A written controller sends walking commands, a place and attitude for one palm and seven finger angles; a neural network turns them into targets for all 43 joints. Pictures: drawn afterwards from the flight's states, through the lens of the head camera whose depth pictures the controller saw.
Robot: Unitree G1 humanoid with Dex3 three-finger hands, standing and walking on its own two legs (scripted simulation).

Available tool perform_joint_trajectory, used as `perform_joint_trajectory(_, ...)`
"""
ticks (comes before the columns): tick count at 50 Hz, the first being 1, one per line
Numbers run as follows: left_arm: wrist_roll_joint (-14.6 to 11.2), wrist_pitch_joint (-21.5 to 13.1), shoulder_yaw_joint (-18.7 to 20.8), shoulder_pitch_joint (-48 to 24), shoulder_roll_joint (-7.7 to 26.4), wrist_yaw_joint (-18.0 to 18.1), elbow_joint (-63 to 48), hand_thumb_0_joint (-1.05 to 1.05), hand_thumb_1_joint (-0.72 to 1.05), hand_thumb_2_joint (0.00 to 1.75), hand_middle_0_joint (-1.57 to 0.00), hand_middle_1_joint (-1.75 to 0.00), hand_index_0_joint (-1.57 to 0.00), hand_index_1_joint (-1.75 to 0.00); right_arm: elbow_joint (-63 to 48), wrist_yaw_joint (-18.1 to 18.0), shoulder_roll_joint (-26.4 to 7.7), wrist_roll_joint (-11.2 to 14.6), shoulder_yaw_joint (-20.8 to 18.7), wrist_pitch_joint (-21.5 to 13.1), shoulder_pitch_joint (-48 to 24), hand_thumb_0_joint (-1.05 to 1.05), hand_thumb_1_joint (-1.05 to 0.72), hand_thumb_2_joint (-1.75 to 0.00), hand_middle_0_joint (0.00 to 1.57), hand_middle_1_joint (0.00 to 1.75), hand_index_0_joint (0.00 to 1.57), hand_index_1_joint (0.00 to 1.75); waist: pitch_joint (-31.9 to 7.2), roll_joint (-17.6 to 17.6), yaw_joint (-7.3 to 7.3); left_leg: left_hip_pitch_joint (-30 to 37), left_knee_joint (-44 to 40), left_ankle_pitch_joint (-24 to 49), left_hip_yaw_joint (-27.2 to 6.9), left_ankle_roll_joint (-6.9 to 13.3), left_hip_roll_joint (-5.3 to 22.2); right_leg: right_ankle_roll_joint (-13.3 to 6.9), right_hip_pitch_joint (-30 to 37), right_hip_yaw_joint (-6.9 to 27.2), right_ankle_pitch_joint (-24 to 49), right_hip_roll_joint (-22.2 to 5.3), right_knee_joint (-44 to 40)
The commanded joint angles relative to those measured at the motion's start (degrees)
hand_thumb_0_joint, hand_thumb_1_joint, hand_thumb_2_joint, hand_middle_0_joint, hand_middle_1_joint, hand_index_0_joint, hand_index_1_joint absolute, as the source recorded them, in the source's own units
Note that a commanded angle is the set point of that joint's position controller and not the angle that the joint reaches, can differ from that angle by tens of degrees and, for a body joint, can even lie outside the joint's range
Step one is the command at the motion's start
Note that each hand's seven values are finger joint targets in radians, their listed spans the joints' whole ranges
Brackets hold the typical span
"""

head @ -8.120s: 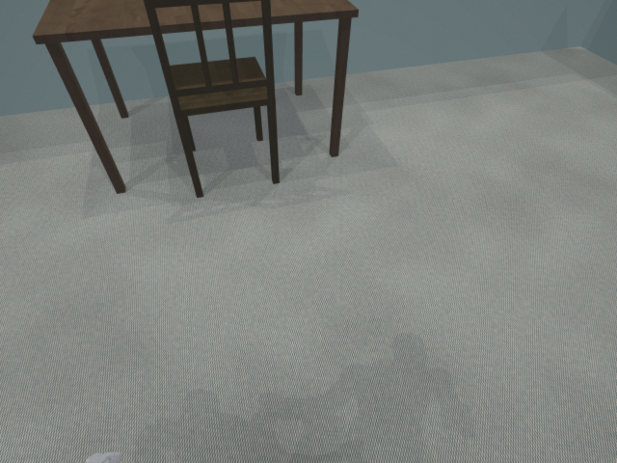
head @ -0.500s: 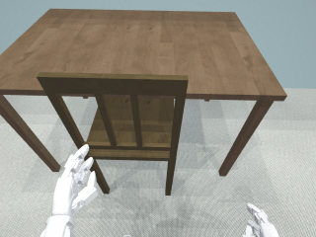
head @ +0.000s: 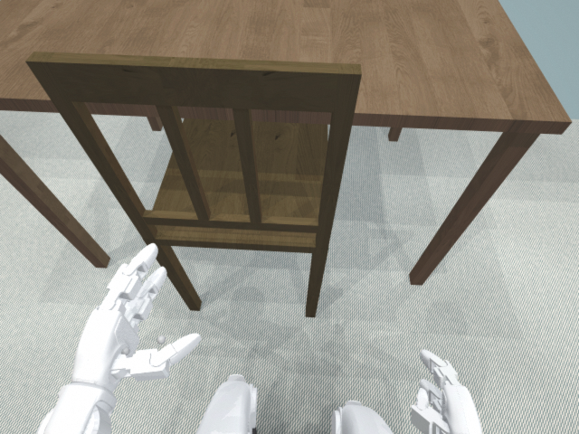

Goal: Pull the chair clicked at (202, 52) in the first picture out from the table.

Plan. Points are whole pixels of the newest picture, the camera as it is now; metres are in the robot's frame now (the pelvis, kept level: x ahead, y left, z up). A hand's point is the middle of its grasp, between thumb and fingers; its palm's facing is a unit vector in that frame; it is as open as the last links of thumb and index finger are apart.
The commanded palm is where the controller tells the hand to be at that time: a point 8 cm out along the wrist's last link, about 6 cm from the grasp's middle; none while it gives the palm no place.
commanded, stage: raise the hand toward the chair's back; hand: left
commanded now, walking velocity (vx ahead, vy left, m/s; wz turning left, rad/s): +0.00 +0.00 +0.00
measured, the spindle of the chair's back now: (188, 169) +0.52 +0.20 +0.02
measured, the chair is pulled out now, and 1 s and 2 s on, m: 0.00 0.00 0.00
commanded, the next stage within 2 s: aim the fingers beside a spindle in 1.34 s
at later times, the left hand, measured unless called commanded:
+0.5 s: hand (126, 324) +0.24 +0.21 +0.06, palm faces +0.02 -1.00 -0.06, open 16.2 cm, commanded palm +0.22 +0.27 +0.06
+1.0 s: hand (113, 305) +0.26 +0.23 +0.06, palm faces +0.00 -1.00 -0.06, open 16.9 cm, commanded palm +0.24 +0.28 +0.07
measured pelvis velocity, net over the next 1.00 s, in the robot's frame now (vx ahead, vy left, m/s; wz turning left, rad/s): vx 0.02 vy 0.02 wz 0.00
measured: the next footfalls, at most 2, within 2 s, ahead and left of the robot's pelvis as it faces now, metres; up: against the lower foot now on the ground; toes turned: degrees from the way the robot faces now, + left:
none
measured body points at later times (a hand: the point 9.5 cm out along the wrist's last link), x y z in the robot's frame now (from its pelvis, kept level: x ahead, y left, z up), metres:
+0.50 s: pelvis +0.01 +0.02 +0.01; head +0.08 +0.03 +0.46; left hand +0.23 +0.26 +0.06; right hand +0.21 -0.22 -0.05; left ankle +0.07 +0.14 -0.64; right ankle +0.00 -0.10 -0.64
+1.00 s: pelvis +0.02 +0.02 +0.02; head +0.08 +0.04 +0.47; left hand +0.25 +0.28 +0.07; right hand +0.17 -0.23 -0.06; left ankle +0.07 +0.14 -0.64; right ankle +0.00 -0.10 -0.64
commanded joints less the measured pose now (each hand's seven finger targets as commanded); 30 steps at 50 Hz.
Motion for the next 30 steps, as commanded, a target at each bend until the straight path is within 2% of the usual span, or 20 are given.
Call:
perform_joint_trajectory(1,-1.2,-5.5,7.6,2.7,6.5,4.2,-13.2,0.00,-0.01,0.51,-0.11,-0.16,-0.11,-0.16,-9.3,-0.9,-8.6,-0.1,-4.8,-4.1,-3.9,0.00,-0.90,-0.90,0.20,0.30,0.20,0.30,-14.6,-3.2,1.19,15.3,-9.7,10.8,0.9,3.1,-2.6,1.6,6.9,4.6,14.2,-0.1,-14.6)
perform_joint_trajectory(2,-1.1,-6.5,6.5,3.0,5.4,4.5,-12.6,0.00,-0.03,0.50,-0.11,-0.15,-0.11,-0.15,-9.0,-0.7,-8.7,-0.3,-4.8,-4.3,-3.6,0.00,-0.90,-0.90,0.20,0.30,0.20,0.30,-13.8,-3.7,0.59,15.1,-9.6,11.0,0.9,3.2,-2.6,1.7,6.3,4.5,15.1,-0.2,-14.5)
perform_joint_trajectory(4,-0.3,-7.9,6.6,2.8,6.1,4.3,-9.3,0.00,-0.08,0.48,-0.10,-0.15,-0.10,-0.15,-8.1,-0.7,-9.2,-0.4,-5.1,-4.3,-3.6,0.00,-0.90,-0.90,0.20,0.30,0.20,0.30,-11.4,-5.8,-0.21,13.2,-9.3,9.9,0.8,3.1,-2.5,1.9,5.2,4.8,13.7,-0.2,-14.7)
perform_joint_trajectory(7,-0.6,-9.8,4.9,2.2,5.7,2.3,-9.5,0.00,-0.15,0.45,-0.10,-0.14,-0.10,-0.14,-8.4,-0.6,-10.2,-0.1,-5.3,-4.8,-2.5,0.00,-0.90,-0.90,0.20,0.30,0.20,0.30,-11.6,-3.0,-0.68,14.3,-9.7,8.5,1.1,3.1,-2.6,1.6,3.8,4.7,11.6,-0.3,-14.8)
perform_joint_trajectory(9,-0.8,-9.9,5.5,1.2,6.9,1.7,-9.8,0.00,-0.20,0.43,-0.09,-0.13,-0.09,-0.13,-8.4,-0.8,-10.6,0.0,-5.3,-5.0,-2.2,0.00,-0.90,-0.90,0.20,0.30,0.20,0.30,-11.9,-1.9,-0.57,15.3,-10.1,8.7,1.0,3.2,-2.6,1.3,4.0,4.3,11.5,-0.2,-14.8)
perform_joint_trajectory(11,-1.4,-10.1,5.7,1.0,7.1,1.4,-12.5,0.00,-0.24,0.41,-0.09,-0.12,-0.09,-0.12,-8.7,-0.8,-10.8,0.0,-5.4,-5.3,-1.7,0.00,-0.90,-0.90,0.20,0.30,0.20,0.30,-14.6,0.4,-0.29,17.8,-10.5,10.5,1.0,3.3,-2.6,1.2,4.7,3.8,13.9,-0.2,-14.4)
perform_joint_trajectory(13,-1.5,-10.2,6.3,1.4,7.5,1.9,-13.3,0.00,-0.29,0.39,-0.08,-0.11,-0.08,-0.11,-8.6,-0.8,-10.8,0.0,-5.4,-5.3,-1.6,0.00,-0.90,-0.90,0.20,0.30,0.20,0.30,-14.9,1.4,-0.07,19.3,-11.2,12.0,0.7,3.1,-2.5,1.0,4.7,2.9,15.2,0.0,-13.9)
perform_joint_trajectory(14,-1.3,-9.7,7.1,1.6,8.0,2.4,-12.4,0.00,-0.31,0.38,-0.08,-0.11,-0.08,-0.11,-8.4,-0.8,-10.8,0.0,-5.5,-5.0,-1.7,0.00,-0.90,-0.90,0.20,0.30,0.20,0.30,-14.3,0.2,-0.18,19.2,-11.3,12.1,0.5,3.2,-2.4,1.1,4.9,2.6,15.3,0.2,-14.0)
perform_joint_trajectory(15,-1.3,-9.7,6.3,1.4,6.9,2.5,-12.6,0.00,-0.34,0.37,-0.08,-0.11,-0.08,-0.11,-8.7,-0.7,-10.7,0.0,-5.5,-4.9,-1.7,0.00,-0.90,-0.90,0.20,0.30,0.20,0.30,-13.5,0.7,-0.30,19.4,-11.6,12.1,0.5,3.0,-2.5,1.0,4.5,2.3,15.4,0.2,-13.8)
perform_joint_trajectory(18,-1.1,-9.2,6.2,0.8,7.2,2.7,-12.4,0.00,-0.41,0.34,-0.07,-0.09,-0.07,-0.09,-9.1,-0.5,-11.0,-0.1,-5.3,-4.5,-1.5,0.00,-0.90,-0.90,0.20,0.30,0.20,0.30,-13.2,1.8,-0.51,20.4,-12.1,11.9,0.2,2.9,-2.4,1.0,3.9,1.9,15.1,0.3,-14.0)
perform_joint_trajectory(21,-0.7,-8.1,5.8,0.2,7.2,2.1,-11.1,0.00,-0.48,0.31,-0.06,-0.08,-0.06,-0.08,-9.7,-0.4,-11.2,0.0,-5.0,-3.9,-1.4,0.00,-0.90,-0.90,0.20,0.30,0.20,0.30,-12.1,1.4,-0.88,20.6,-12.5,11.2,0.0,2.9,-2.3,0.9,3.5,1.7,14.4,0.5,-14.4)
perform_joint_trajectory(22,-0.7,-7.9,5.4,-0.8,7.1,1.8,-11.7,0.00,-0.50,0.30,-0.06,-0.08,-0.06,-0.08,-10.0,-0.3,-11.3,0.0,-4.9,-3.8,-1.4,0.00,-0.90,-0.90,0.20,0.30,0.20,0.30,-11.9,2.7,-0.84,21.0,-12.9,10.8,-0.1,2.8,-2.3,0.9,3.5,1.6,14.0,0.5,-14.5)
perform_joint_trajectory(24,-0.4,-7.1,6.4,-1.3,8.5,1.6,-11.1,0.00,-0.50,0.30,-0.06,-0.08,-0.06,-0.08,-10.2,-0.4,-11.5,0.0,-4.7,-3.5,-1.2,0.00,-0.90,-0.90,0.20,0.30,0.20,0.30,-11.8,1.9,-0.92,21.3,-13.3,10.3,-0.5,2.9,-2.2,0.8,3.5,1.5,13.4,0.8,-14.8)
perform_joint_trajectory(26,-1.0,-6.7,6.2,-2.8,8.1,1.1,-11.3,0.00,-0.50,0.30,-0.06,-0.08,-0.06,-0.08,-10.6,-0.4,-11.5,0.1,-4.4,-3.4,-1.1,0.00,-0.90,-0.90,0.20,0.30,0.20,0.30,-11.6,1.3,-1.20,21.4,-13.6,9.6,-0.6,2.8,-2.3,0.9,3.8,1.3,13.0,0.7,-15.3)
perform_joint_trajectory(29,-1.0,-6.2,7.9,-3.3,9.6,0.8,-10.6,0.00,-0.50,0.30,-0.06,-0.08,-0.06,-0.08,-10.5,-0.6,-11.7,0.0,-4.3,-3.4,-0.9,0.00,-0.90,-0.90,0.20,0.30,0.20,0.30,-12.2,1.7,-0.78,22.3,-13.6,10.8,-0.9,2.8,-2.2,0.8,4.0,1.2,13.7,1.0,-15.1)
perform_joint_trajectory(30,-1.3,-6.3,7.3,-3.9,8.8,0.6,-11.2,0.00,-0.50,0.30,-0.06,-0.08,-0.06,-0.08,-10.7,-0.5,-11.6,-0.1,-4.0,-3.4,-0.8,0.00,-0.90,-0.90,0.20,0.30,0.20,0.30,-12.3,2.8,-0.89,22.9,-13.9,11.0,-1.0,2.7,-2.2,0.8,3.8,1.1,13.8,0.8,-15.0)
